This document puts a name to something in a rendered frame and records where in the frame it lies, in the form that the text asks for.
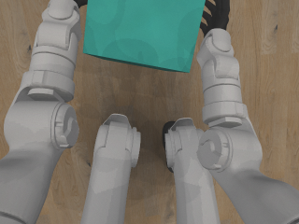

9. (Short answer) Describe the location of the left robot thigh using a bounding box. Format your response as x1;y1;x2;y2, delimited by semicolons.
80;121;141;224

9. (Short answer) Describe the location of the right robot forearm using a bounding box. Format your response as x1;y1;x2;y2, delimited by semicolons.
196;28;258;138

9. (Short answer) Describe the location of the carton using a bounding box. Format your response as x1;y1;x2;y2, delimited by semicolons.
82;0;206;73

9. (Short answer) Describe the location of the robot right shin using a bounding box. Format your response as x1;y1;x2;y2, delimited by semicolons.
170;118;204;141

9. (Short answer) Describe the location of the robot left upper arm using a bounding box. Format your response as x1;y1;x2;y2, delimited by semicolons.
0;100;79;224

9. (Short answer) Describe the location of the robot right upper arm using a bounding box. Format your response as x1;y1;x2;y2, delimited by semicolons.
196;126;299;224

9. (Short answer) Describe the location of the right robot hand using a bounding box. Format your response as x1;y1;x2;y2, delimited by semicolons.
200;0;230;38

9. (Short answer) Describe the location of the left robot forearm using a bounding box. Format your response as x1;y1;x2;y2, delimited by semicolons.
4;0;82;141

